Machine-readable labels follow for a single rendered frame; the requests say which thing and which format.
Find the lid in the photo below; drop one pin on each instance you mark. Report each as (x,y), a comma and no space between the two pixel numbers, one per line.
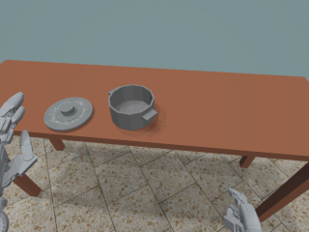
(57,121)

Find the table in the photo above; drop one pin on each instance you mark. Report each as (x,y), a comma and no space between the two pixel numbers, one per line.
(230,113)

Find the right robot hand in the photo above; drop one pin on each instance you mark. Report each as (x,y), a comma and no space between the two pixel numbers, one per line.
(242,218)

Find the pot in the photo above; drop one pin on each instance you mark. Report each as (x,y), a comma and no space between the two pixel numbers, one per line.
(132,106)

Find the knob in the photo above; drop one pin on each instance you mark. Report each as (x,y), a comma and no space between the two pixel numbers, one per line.
(67,108)

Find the left robot forearm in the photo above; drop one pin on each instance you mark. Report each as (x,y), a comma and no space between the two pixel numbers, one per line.
(4,220)

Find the left robot hand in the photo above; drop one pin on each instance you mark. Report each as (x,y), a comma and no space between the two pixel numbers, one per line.
(11,112)

